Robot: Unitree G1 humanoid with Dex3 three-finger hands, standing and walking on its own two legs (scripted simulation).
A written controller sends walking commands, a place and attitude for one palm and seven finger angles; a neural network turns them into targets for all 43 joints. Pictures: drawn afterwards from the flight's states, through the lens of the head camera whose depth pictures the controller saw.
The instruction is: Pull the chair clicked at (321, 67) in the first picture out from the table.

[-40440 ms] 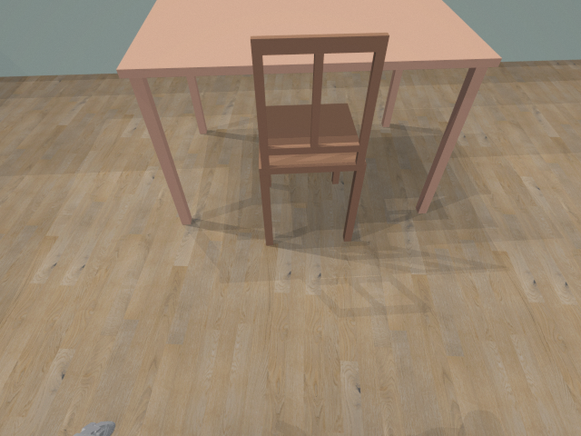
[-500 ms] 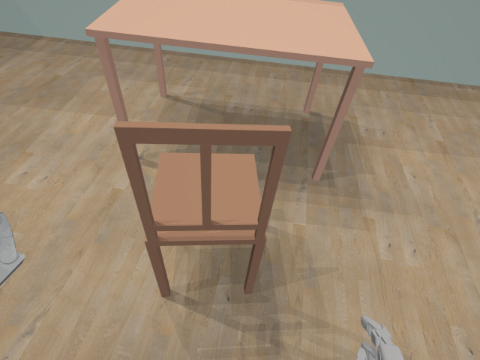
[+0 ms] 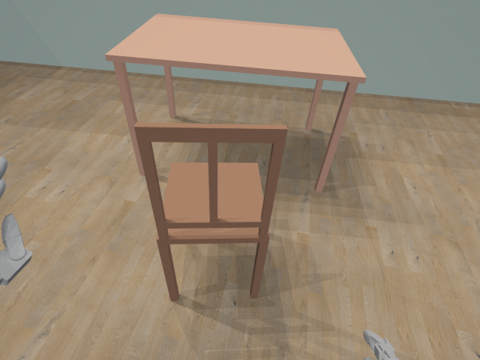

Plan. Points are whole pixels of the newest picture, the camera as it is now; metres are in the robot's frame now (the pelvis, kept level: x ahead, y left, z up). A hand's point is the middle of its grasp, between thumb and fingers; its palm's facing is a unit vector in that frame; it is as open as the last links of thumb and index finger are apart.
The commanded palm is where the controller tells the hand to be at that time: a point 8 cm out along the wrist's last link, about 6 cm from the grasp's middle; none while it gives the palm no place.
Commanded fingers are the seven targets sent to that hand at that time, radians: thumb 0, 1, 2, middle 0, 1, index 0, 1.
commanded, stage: stop stepping back and stand still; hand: left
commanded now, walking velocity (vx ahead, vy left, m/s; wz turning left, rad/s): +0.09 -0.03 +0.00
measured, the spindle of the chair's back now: (213, 185) +0.60 +0.08 -0.09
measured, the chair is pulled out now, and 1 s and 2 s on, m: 0.61 0.61 0.61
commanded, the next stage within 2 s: let the arm hang, fingers relaxed in 0.44 s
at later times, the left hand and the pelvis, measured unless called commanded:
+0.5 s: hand (22, 264) +0.19 +0.27 +0.17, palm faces +0.36 -0.77 -0.53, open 7.4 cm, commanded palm +0.13 +0.31 +0.18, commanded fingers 0.00 0.90 0.90 -0.20 -0.30 -0.20 -0.30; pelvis -0.01 +0.01 +0.01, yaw -1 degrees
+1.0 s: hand out of the picture +0.01 +0.18 -0.17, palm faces +0.02 -0.98 -0.22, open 7.0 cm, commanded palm none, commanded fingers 0.00 0.90 0.90 -0.20 -0.30 -0.20 -0.30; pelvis -0.01 -0.01 +0.00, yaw +0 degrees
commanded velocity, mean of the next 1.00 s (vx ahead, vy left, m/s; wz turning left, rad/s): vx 0.00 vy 0.00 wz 0.00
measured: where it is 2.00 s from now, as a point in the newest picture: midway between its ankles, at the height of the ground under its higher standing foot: outside the picture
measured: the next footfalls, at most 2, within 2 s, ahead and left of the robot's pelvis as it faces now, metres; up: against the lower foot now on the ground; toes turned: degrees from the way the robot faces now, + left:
right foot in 0.06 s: +0.04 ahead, -0.12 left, +0.00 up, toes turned -5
left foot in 0.22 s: +0.07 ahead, +0.11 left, +0.00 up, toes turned -2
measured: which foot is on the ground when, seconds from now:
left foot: down 0.00-0.08, up 0.10-0.20, down 0.22-1.00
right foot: up 0.00-0.04, down 0.06-1.00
